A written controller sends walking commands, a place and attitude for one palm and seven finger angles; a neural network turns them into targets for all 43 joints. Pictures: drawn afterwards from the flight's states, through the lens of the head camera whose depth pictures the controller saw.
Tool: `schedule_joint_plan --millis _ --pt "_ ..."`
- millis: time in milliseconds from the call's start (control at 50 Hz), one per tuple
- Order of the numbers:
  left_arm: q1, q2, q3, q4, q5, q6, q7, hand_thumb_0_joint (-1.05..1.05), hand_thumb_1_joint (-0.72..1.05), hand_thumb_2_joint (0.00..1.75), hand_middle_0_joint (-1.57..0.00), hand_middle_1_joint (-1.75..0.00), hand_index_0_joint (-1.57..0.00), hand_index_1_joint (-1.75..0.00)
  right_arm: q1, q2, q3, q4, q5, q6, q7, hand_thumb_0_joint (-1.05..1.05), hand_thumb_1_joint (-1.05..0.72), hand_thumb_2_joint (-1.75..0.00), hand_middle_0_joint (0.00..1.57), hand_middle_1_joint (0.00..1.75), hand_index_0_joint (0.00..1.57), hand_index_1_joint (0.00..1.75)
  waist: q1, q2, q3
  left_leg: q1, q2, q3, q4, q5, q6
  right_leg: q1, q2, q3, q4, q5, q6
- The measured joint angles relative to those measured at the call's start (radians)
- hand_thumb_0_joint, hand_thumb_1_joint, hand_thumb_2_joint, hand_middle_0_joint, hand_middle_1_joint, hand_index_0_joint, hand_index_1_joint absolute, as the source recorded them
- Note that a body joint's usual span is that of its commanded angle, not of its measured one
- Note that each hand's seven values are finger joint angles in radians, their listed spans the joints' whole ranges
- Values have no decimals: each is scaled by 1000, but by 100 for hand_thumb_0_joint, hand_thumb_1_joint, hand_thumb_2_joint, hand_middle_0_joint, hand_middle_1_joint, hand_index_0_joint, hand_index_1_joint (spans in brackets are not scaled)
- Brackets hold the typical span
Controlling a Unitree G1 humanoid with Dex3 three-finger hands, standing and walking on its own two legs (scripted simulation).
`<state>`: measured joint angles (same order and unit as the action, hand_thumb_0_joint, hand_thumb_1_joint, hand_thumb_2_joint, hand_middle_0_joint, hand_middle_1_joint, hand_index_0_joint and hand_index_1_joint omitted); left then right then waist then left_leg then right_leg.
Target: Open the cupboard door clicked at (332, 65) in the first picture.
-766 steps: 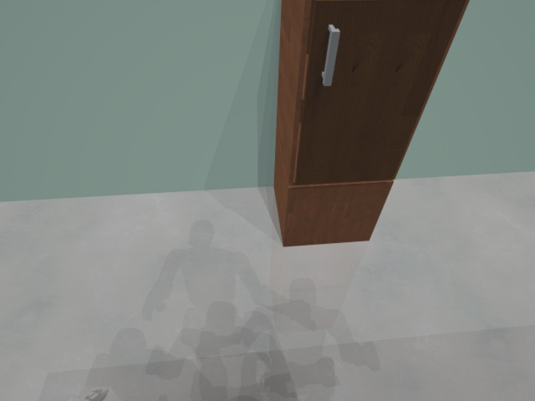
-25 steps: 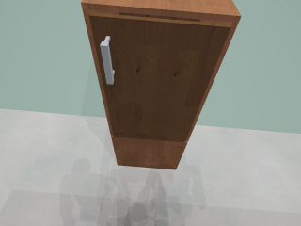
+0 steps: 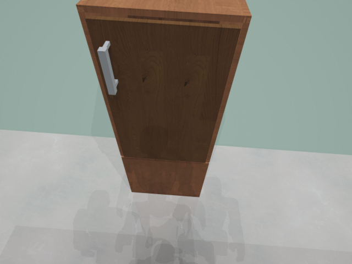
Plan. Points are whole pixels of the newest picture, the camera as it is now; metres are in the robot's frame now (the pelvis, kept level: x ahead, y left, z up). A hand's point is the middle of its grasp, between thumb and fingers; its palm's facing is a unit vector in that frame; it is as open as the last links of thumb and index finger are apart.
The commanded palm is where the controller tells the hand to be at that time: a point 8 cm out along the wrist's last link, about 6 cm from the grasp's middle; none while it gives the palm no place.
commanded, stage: come to a stop and stand still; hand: left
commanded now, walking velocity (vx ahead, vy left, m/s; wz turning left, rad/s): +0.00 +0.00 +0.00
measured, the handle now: (110, 68) +0.56 +0.22 +0.14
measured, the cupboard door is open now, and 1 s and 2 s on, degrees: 0 0 0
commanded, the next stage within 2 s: look again from close up in 0.18 s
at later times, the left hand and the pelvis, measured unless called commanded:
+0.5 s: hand out of the picture +0.00 +0.21 -0.17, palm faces +0.04 -0.97 -0.23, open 7.4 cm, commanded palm none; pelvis -0.01 +0.02 +0.00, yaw +1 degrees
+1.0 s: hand out of the picture +0.06 +0.25 -0.12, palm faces +0.20 -0.96 -0.21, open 7.4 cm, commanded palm +0.07 +0.28 -0.05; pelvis -0.03 +0.04 +0.01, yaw +0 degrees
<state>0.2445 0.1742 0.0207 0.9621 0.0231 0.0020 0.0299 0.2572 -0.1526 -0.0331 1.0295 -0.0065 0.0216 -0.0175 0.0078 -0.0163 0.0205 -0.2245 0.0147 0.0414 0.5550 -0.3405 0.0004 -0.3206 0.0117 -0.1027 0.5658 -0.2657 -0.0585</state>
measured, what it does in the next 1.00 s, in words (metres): shifts its weight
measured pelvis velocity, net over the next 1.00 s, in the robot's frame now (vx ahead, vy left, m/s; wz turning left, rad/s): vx -0.03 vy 0.04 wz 0.00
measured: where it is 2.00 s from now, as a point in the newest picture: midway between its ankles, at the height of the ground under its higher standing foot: outside the picture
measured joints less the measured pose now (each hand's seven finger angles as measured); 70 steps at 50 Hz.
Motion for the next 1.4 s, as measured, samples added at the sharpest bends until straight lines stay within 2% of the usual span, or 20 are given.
schedule_joint_plan --millis 80,280,360,460,640,940,960,980,1020,1060,1100,1160,1200,1220,1260,1300,1340,1400 --pt "0 13 5 42 -10 10 1 1 93 90 -20 -30 -20 -30 35 27 20 40 -7 -12 -8 0 -92 -89 20 30 20 30 7 -36 0 34 -5 6 -47 19 8 37 -2 5 -50 28 9" --pt "45 -10 -17 123 -12 0 -8 1 92 90 -20 -30 -20 -29 68 45 45 82 -7 -22 -13 1 -91 -89 20 30 20 30 12 -5 -12 81 -15 8 -124 63 15 88 -7 8 -134 74 17" --pt "74 -7 -28 91 -3 -7 -8 1 91 90 -20 -30 -20 -30 69 23 33 29 -10 -29 -5 1 -92 -89 21 30 20 30 -6 11 12 46 -22 2 -70 47 21 58 -18 2 -83 56 18" --pt "100 5 -14 75 -1 -3 2 1 91 90 -20 -30 -20 -30 71 -20 11 -3 -9 -26 -9 1 -91 -89 21 30 20 30 -17 25 -25 30 -21 -5 -10 9 27 54 -20 -5 -46 29 23" --pt "43 36 -10 53 -6 -12 2 1 91 90 -20 -30 -20 -29 27 -66 16 -14 -6 -37 -7 0 -91 -89 20 30 20 30 -3 11 -34 71 -34 8 -40 24 43 89 -30 10 -69 48 41" --pt "12 42 -25 74 -4 -14 6 1 91 90 -20 -30 -20 -30 -17 -65 34 13 -3 -31 10 0 -91 -89 21 30 20 30 1 14 -5 89 -58 25 -109 80 63 102 -50 28 -133 107 65" --pt "55 35 13 -69 -43 45 0 1 91 90 -20 -30 -20 -30 -1 -63 37 -27 10 -39 5 0 -91 -89 21 30 20 30 0 11 5 80 -60 27 -96 77 63 92 -52 29 -118 103 65" --pt "108 33 41 -248 -71 60 -1 1 90 90 -20 -30 -20 -30 24 -59 42 -72 21 -78 -10 1 -91 -89 21 30 20 30 8 2 14 80 -66 29 -92 75 63 82 -57 34 -94 91 56" --pt "180 35 54 -522 -122 -2 26 2 89 89 -21 -31 -20 -30 64 -57 50 -129 38 -177 -33 1 -91 -89 21 30 20 30 14 -6 2 68 -80 29 -85 74 59 51 -64 50 -40 46 41" --pt "187 27 60 -701 -164 -56 35 2 88 88 -21 -32 -20 -31 80 -64 49 -188 43 -243 -37 1 -91 -89 21 30 20 30 -2 8 -17 39 -94 11 -55 67 60 30 -66 59 -12 41 41" --pt "148 15 80 -776 -187 -158 5 2 85 87 -21 -34 -20 -33 68 -76 44 -240 38 -285 -31 1 -91 -89 21 30 20 30 -21 32 -44 -23 -98 -7 5 47 60 -15 -63 58 25 28 50" --pt "95 21 130 -787 -234 -356 -103 1 80 85 -21 -37 -20 -36 20 -73 37 -318 28 -313 -9 1 -91 -89 21 30 20 30 -32 30 -96 -164 -91 -4 126 3 52 -153 -51 70 137 -31 48" --pt "86 35 158 -773 -268 -476 -214 1 77 84 -21 -39 -20 -39 -12 -67 31 -379 23 -323 10 1 -91 -89 21 30 20 30 -30 5 -110 -255 -79 6 222 -36 51 -245 -40 78 221 -51 42" --pt "89 43 168 -763 -279 -517 -277 1 75 83 -21 -41 -20 -40 -25 -70 28 -413 23 -326 20 1 -91 -89 21 30 20 30 -29 -5 -108 -292 -73 8 270 -57 53 -280 -35 78 259 -48 38" --pt "114 62 178 -747 -292 -541 -387 1 70 81 -21 -43 -21 -43 -42 -86 23 -475 30 -330 27 1 -91 -89 21 30 20 30 -23 -20 -108 -357 -63 7 353 -96 55 -343 -27 74 334 -75 35" --pt "157 80 185 -749 -307 -504 -454 1 66 79 -22 -46 -21 -46 -46 -106 16 -525 38 -324 20 1 -91 -89 21 30 20 30 -11 -30 -115 -406 -56 1 414 -128 48 -390 -22 67 390 -110 31" --pt "200 89 200 -774 -330 -456 -471 1 61 77 -23 -49 -22 -48 -45 -123 7 -558 41 -316 8 1 -91 -89 21 30 20 30 5 -33 -113 -432 -50 -12 457 -154 45 -409 -18 53 423 -134 27" --pt "256 86 234 -877 -356 -427 -423 2 54 74 -23 -53 -23 -53 -39 -131 -2 -566 39 -310 -13 1 -91 -89 21 30 20 30 32 -24 -104 -441 -40 -42 492 -181 36 -400 -9 23 433 -154 19"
